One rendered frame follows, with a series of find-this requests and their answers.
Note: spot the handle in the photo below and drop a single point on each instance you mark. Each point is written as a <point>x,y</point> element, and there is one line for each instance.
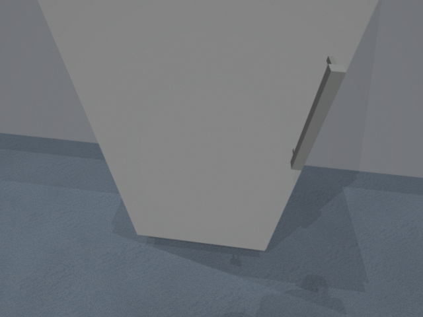
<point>326,93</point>

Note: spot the fridge door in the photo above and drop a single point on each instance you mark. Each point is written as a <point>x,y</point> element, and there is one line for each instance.
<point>198,104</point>

